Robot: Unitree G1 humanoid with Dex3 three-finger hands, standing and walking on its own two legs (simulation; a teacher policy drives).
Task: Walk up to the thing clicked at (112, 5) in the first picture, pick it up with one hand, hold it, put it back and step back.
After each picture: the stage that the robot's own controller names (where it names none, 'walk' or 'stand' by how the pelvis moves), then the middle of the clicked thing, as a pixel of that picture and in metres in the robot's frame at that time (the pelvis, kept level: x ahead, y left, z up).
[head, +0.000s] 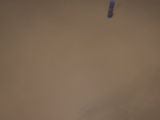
stand; (110, 9) +2.18 -0.49 -0.65
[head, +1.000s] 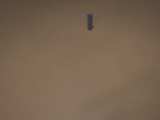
walk; (89, 22) +2.08 -0.02 -0.63
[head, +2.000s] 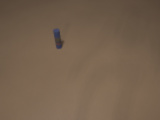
walk; (57, 39) +1.40 +0.31 -0.65
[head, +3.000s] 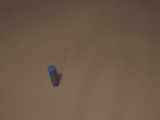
walk; (53, 76) +0.89 +0.28 -0.65
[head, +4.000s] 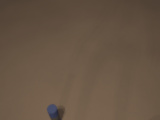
walk; (54, 116) +0.52 +0.24 -0.65
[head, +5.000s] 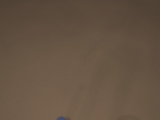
stand; out of the picture +0.44 +0.10 -0.64
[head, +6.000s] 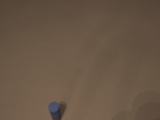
stand; (55, 112) +0.46 +0.16 -0.63
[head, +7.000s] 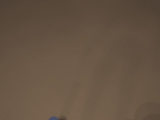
stand; out of the picture +0.43 +0.17 -0.65
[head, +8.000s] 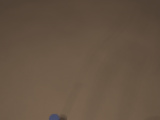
stand; out of the picture +0.47 +0.16 -0.66
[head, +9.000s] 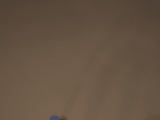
stand; out of the picture +0.46 +0.17 -0.66
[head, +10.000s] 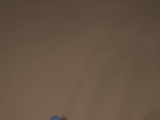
stand; out of the picture +0.45 +0.17 -0.66
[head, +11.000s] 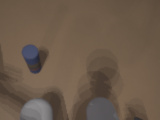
go down; (33, 61) +0.51 +0.18 -0.36
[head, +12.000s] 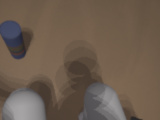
go down; (15, 43) +0.52 +0.21 -0.26
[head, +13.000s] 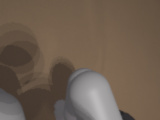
close in; out of the picture +0.50 +0.27 -0.18
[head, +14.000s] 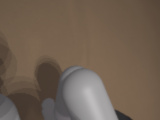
close; out of the picture +0.50 +0.29 -0.17
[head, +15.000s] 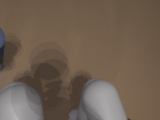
lift; out of the picture +0.40 +0.25 -0.10
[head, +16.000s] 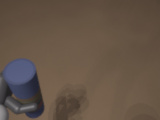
lift; (28, 93) +0.31 +0.16 +0.05
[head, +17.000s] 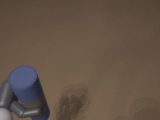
hold; (33, 99) +0.30 +0.15 +0.02
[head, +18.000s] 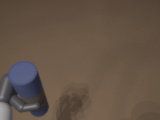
hold; (32, 93) +0.31 +0.16 +0.03
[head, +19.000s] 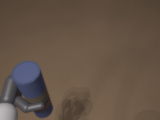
crouch; (36, 94) +0.31 +0.15 +0.04
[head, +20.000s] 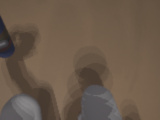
crouch; out of the picture +0.49 +0.20 -0.04
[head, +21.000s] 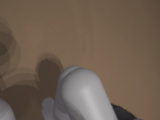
lower; out of the picture +0.48 +0.29 -0.17
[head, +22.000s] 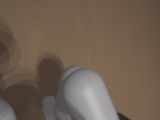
lower; out of the picture +0.47 +0.29 -0.18
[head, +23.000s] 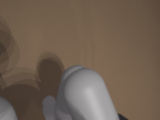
lower; out of the picture +0.47 +0.29 -0.18
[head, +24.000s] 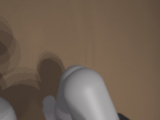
lower; out of the picture +0.47 +0.29 -0.17
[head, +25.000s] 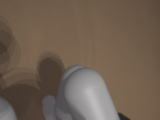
loosen; out of the picture +0.47 +0.29 -0.18
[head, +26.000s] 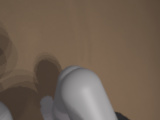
withdraw; out of the picture +0.48 +0.29 -0.18
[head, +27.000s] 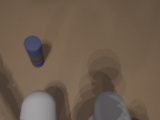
walk; (35, 53) +0.51 +0.20 -0.32
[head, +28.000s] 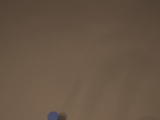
stand; out of the picture +0.45 +0.16 -0.59
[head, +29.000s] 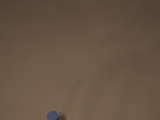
stand; out of the picture +0.46 +0.16 -0.59
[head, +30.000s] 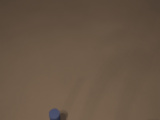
stand; out of the picture +0.46 +0.16 -0.60
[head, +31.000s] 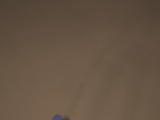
stand; out of the picture +0.46 +0.16 -0.66
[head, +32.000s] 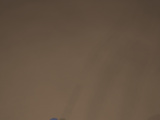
stand; out of the picture +0.43 +0.18 -0.66
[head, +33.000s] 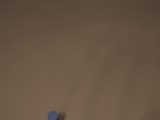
walk; out of the picture +0.45 +0.18 -0.65
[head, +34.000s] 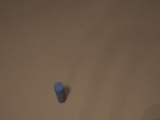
walk; (60, 93) +0.58 +0.18 -0.64
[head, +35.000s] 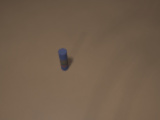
walk; (63, 60) +0.86 +0.15 -0.63
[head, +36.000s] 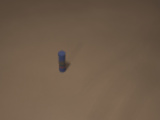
walk; (62, 62) +1.09 +0.14 -0.64
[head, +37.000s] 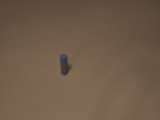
stand; (64, 65) +1.04 +0.14 -0.66
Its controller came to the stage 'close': yes
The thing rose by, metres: 0.68
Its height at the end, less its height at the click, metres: +0.00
